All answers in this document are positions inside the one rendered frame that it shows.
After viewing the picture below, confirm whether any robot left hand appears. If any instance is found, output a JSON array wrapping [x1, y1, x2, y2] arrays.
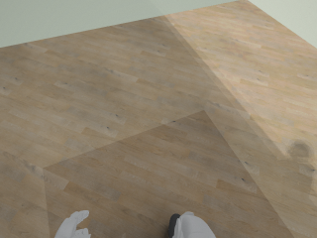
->
[[54, 210, 91, 238]]

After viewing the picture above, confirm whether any right robot shin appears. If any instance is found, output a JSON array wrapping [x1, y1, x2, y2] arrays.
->
[[172, 211, 194, 238]]

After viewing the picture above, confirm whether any right robot thigh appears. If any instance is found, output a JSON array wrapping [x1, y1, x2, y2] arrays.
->
[[175, 215, 216, 238]]

